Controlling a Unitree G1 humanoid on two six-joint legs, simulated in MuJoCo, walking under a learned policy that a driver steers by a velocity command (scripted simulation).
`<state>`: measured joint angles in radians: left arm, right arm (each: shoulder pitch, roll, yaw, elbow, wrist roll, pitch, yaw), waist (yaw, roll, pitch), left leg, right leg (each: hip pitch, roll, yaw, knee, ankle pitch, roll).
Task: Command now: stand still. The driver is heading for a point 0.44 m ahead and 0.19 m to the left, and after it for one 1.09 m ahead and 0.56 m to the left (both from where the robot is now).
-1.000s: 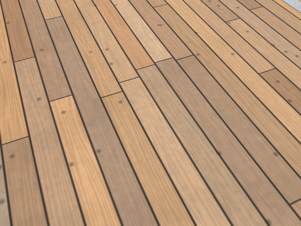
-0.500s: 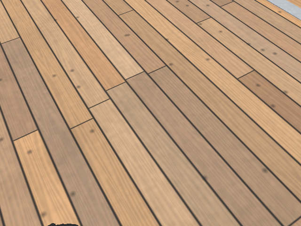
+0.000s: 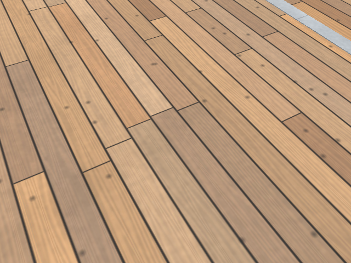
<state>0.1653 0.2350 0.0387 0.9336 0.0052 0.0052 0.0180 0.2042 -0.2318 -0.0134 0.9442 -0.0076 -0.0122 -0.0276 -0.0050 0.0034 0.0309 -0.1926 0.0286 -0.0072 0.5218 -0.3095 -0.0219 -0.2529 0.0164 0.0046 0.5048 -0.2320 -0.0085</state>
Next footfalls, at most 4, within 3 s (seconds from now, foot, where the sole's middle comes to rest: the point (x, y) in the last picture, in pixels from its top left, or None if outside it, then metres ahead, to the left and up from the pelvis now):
1.20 left None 0.39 0.16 -0.77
1.70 right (158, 209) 0.74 0.10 -0.77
2.22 left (66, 202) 0.77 0.49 -0.77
2.70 right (59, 144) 1.09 0.59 -0.77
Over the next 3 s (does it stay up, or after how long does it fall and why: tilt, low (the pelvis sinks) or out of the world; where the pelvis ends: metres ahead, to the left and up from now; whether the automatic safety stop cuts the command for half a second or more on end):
stays up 0.94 0.55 -0.01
